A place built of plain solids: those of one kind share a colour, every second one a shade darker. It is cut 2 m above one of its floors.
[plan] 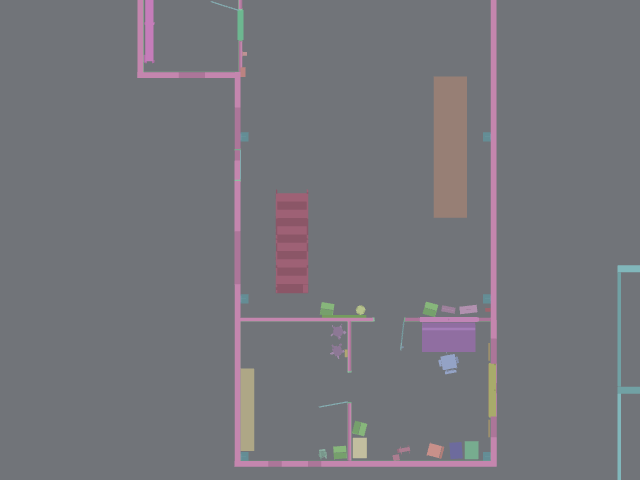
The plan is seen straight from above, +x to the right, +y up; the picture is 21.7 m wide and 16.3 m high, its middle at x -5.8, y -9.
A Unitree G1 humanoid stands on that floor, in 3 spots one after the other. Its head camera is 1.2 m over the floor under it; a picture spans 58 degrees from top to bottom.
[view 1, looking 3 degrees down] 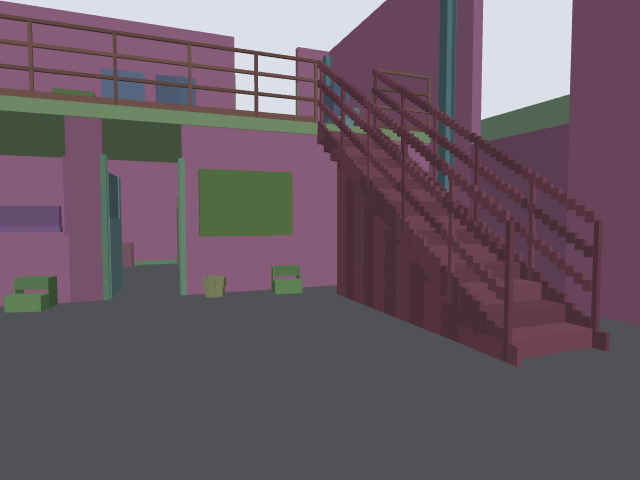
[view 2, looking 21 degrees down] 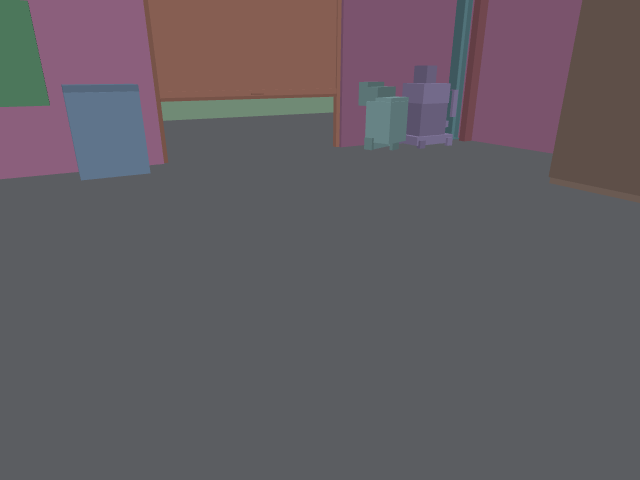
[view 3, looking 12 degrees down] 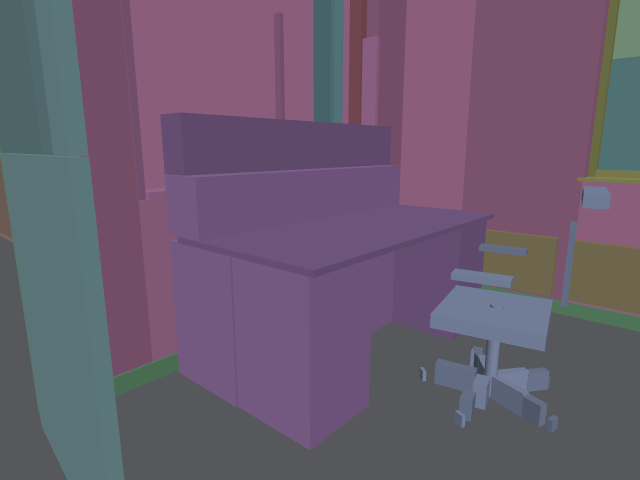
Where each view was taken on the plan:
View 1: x -3.45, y -4.70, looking -112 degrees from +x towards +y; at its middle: wall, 7.50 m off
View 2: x -6.75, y -6.44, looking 60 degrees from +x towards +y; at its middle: ground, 3.35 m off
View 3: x -3.45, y -13.80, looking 41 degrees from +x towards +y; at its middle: control_desk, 2.07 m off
